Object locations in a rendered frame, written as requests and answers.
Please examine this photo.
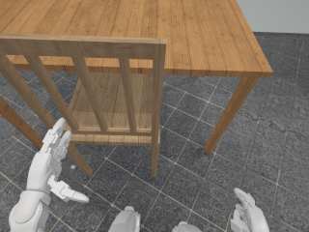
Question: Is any robot left thigh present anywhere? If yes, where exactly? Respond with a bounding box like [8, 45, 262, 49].
[108, 210, 141, 232]

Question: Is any robot right hand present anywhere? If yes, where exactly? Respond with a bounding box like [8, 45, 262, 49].
[230, 188, 269, 232]

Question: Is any left robot forearm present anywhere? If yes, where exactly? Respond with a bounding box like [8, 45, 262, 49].
[9, 189, 51, 232]

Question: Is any left robot shin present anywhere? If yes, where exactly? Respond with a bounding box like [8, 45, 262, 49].
[125, 206, 134, 211]

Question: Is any table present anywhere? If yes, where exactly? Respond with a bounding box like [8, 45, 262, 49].
[0, 0, 273, 153]

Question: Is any chair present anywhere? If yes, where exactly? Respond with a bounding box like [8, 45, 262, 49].
[0, 33, 167, 178]

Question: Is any robot left hand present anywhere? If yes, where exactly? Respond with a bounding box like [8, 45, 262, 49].
[26, 117, 90, 203]

